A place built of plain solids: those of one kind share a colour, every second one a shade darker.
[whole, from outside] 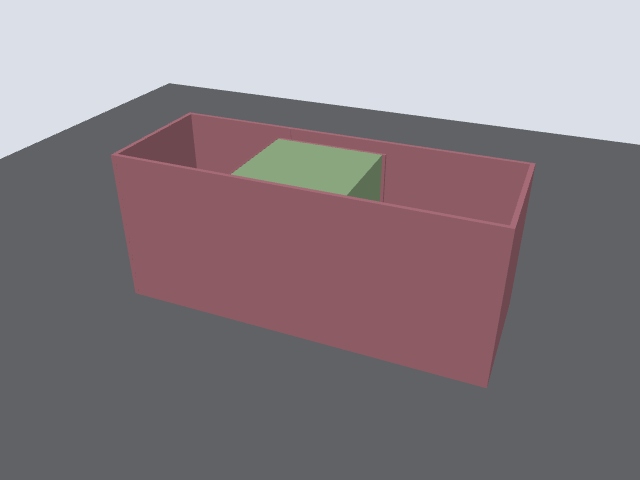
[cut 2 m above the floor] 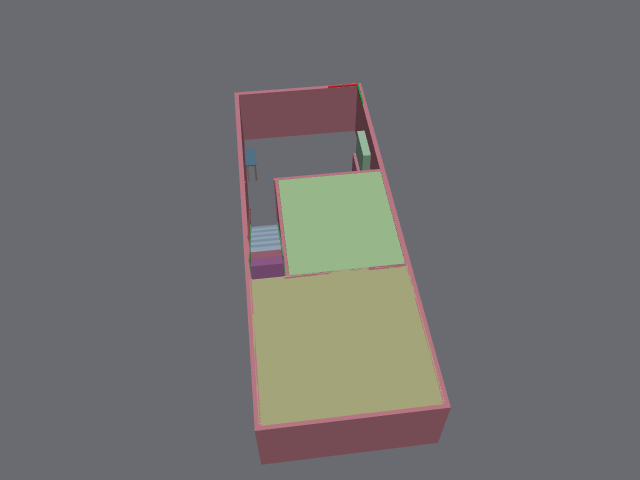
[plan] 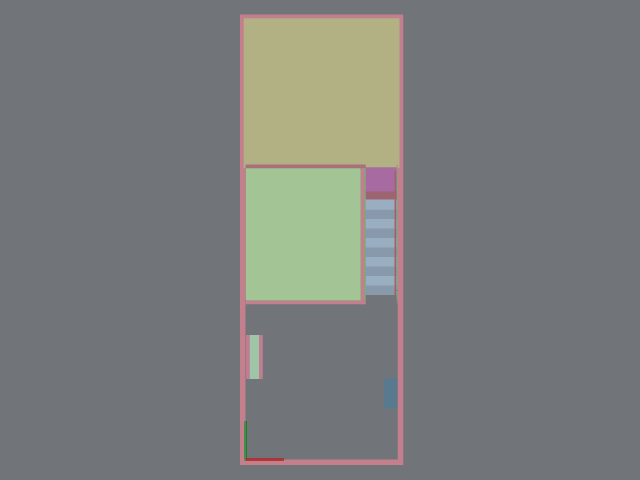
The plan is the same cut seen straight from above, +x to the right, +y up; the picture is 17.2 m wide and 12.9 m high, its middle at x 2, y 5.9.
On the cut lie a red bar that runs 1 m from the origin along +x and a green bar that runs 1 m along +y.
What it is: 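A farmhouse's boxed stair, a dwelling of no particular year; the kitchen below, the upper room 2.69 m above it, and between them a joiner's timber flight of 14 risers of about 0.192 m on goings of about 0.255 m, 0.83 m clear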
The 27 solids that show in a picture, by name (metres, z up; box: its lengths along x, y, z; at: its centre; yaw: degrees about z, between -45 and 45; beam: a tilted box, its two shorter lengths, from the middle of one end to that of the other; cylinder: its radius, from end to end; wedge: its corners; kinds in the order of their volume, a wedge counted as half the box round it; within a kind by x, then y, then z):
{
 "beside_box_1": {"box": [3.1, 3.56, 5.21], "at": [1.55, 6.05, 2.56]},
 "upper_1": {"box": [4.19, 4.03, 2.74], "at": [2.04, 9.85, 1.32]},
 "wall_1": {"box": [0.15, 12.11, 5.21], "at": [-0.07, 5.91, 2.56]},
 "wall_2": {"box": [3.23, 0.1, 2.8], "at": [1.62, 4.22, 1.35]},
 "wall_3": {"box": [3.23, 0.1, 5.21], "at": [1.62, 7.88, 2.56]},
 "wall_4": {"box": [4.39, 0.15, 5.21], "at": [2.04, -0.07, 2.56]},
 "wall_5": {"box": [4.39, 0.15, 5.21], "at": [2.04, 11.88, 2.56]},
 "wall_6": {"box": [0.1, 3.76, 5.21], "at": [3.15, 6.05, 2.56]},
 "wall_7": {"box": [0.15, 12.11, 5.21], "at": [4.17, 5.91, 2.56]},
 "carriage_1": {"wedge": [[3.23, 4.47, -0.05], [3.23, 4.47, 0.0], [3.23, 7.85, -0.05], [3.23, 7.85, 2.55], [4.07, 4.47, -0.05], [4.07, 4.47, 0.0], [4.07, 7.85, -0.05], [4.07, 7.85, 2.55]]},
 "base_1": {"box": [0.45, 1.19, 0.93], "at": [0.24, 2.75, 0.41]},
 "string_1": {"wedge": [[3.2, 4.27, -0.05], [3.2, 4.27, 0.14], [3.2, 7.83, -0.05], [3.2, 7.83, 2.82], [3.23, 4.27, -0.05], [3.23, 4.27, 0.14], [3.23, 7.83, -0.05], [3.23, 7.83, 2.82]]},
 "string_2": {"wedge": [[4.06, 4.27, -0.05], [4.06, 4.27, 0.14], [4.06, 7.83, -0.05], [4.06, 7.83, 2.82], [4.09, 4.27, -0.05], [4.09, 4.27, 0.14], [4.09, 7.83, -0.05], [4.09, 7.83, 2.82]]},
 "rack_1": {"box": [0.25, 1.19, 0.95], "at": [0.24, 2.75, 1.36]},
 "rail_1": {"wedge": [[4.0, 4.4, 0.99], [4.0, 4.4, 1.05], [4.0, 7.76, 3.52], [4.0, 7.76, 3.58], [4.05, 4.4, 0.99], [4.05, 4.4, 1.05], [4.05, 7.76, 3.52], [4.05, 7.76, 3.58]]},
 "tread_1": {"wedge": [[3.22, 4.42, 0.14], [3.22, 4.42, 0.19], [3.22, 4.72, 0.14], [3.22, 4.72, 0.19], [4.07, 4.42, 0.14], [4.07, 4.42, 0.19], [4.07, 4.72, 0.14], [4.07, 4.72, 0.19]]},
 "tread_2": {"wedge": [[3.22, 4.68, 0.33], [3.22, 4.68, 0.38], [3.22, 4.98, 0.33], [3.22, 4.98, 0.39], [4.07, 4.68, 0.33], [4.07, 4.68, 0.38], [4.07, 4.98, 0.33], [4.07, 4.98, 0.39]]},
 "tread_3": {"wedge": [[3.22, 4.93, 0.52], [3.22, 4.93, 0.58], [3.22, 5.23, 0.52], [3.22, 5.23, 0.58], [4.07, 4.93, 0.52], [4.07, 4.93, 0.58], [4.07, 5.23, 0.52], [4.07, 5.23, 0.58]]},
 "tread_4": {"wedge": [[3.22, 5.19, 0.71], [3.22, 5.19, 0.77], [3.22, 5.49, 0.71], [3.22, 5.49, 0.77], [4.07, 5.19, 0.71], [4.07, 5.19, 0.77], [4.07, 5.49, 0.71], [4.07, 5.49, 0.77]]},
 "tread_5": {"wedge": [[3.22, 5.44, 0.9], [3.22, 5.44, 0.96], [3.22, 5.74, 0.9], [3.22, 5.74, 0.96], [4.07, 5.44, 0.9], [4.07, 5.44, 0.96], [4.07, 5.74, 0.9], [4.07, 5.74, 0.96]]},
 "tread_6": {"wedge": [[3.22, 5.7, 1.1], [3.22, 5.7, 1.15], [3.22, 6.0, 1.1], [3.22, 6.0, 1.15], [4.07, 5.7, 1.1], [4.07, 5.7, 1.15], [4.07, 6.0, 1.1], [4.07, 6.0, 1.15]]},
 "tread_7": {"wedge": [[3.22, 5.95, 1.29], [3.22, 5.95, 1.34], [3.22, 6.25, 1.29], [3.22, 6.25, 1.35], [4.07, 5.95, 1.29], [4.07, 5.95, 1.34], [4.07, 6.25, 1.29], [4.07, 6.25, 1.35]]},
 "tread_8": {"wedge": [[3.22, 6.21, 1.48], [3.22, 6.21, 1.54], [3.22, 6.51, 1.48], [3.22, 6.51, 1.54], [4.07, 6.21, 1.48], [4.07, 6.21, 1.54], [4.07, 6.51, 1.48], [4.07, 6.51, 1.54]]},
 "tread_9": {"wedge": [[3.22, 6.46, 1.67], [3.22, 6.46, 1.73], [3.22, 6.76, 1.67], [3.22, 6.76, 1.73], [4.07, 6.46, 1.67], [4.07, 6.46, 1.73], [4.07, 6.76, 1.67], [4.07, 6.76, 1.73]]},
 "tread_10": {"wedge": [[3.22, 6.72, 1.86], [3.22, 6.72, 1.92], [3.22, 7.02, 1.86], [3.22, 7.02, 1.92], [4.07, 6.72, 1.86], [4.07, 6.72, 1.92], [4.07, 7.02, 1.86], [4.07, 7.02, 1.92]]},
 "riser_1": {"wedge": [[3.22, 6.99, 1.89], [3.22, 6.99, 2.06], [3.22, 7.27, 1.99], [3.22, 7.27, 2.06], [4.07, 6.99, 1.89], [4.07, 6.99, 2.06], [4.07, 7.27, 1.99], [4.07, 7.27, 2.06]]},
 "top_1": {"box": [0.36, 0.82, 0.04], "at": [3.9, 1.78, 0.74]}
}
